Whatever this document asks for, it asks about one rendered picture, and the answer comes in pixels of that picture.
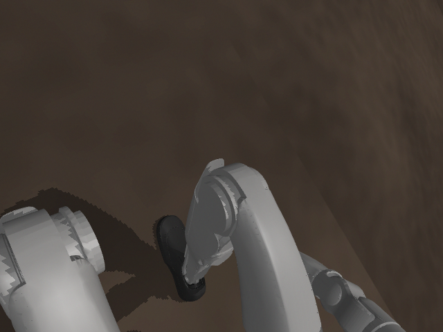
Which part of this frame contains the right robot arm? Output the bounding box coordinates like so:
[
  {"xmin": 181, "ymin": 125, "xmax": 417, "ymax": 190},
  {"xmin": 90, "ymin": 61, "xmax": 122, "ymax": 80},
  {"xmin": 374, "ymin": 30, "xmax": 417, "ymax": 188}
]
[{"xmin": 311, "ymin": 269, "xmax": 406, "ymax": 332}]

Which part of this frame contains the right robot foot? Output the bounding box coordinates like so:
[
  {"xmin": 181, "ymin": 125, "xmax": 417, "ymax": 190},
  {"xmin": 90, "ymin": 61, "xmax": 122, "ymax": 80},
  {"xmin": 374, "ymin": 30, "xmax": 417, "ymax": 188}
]
[{"xmin": 156, "ymin": 215, "xmax": 206, "ymax": 302}]

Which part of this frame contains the right robot hand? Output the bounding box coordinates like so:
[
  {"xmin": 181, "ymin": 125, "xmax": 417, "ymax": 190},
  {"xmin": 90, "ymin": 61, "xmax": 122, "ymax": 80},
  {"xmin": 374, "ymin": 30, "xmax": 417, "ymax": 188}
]
[{"xmin": 299, "ymin": 251, "xmax": 328, "ymax": 285}]

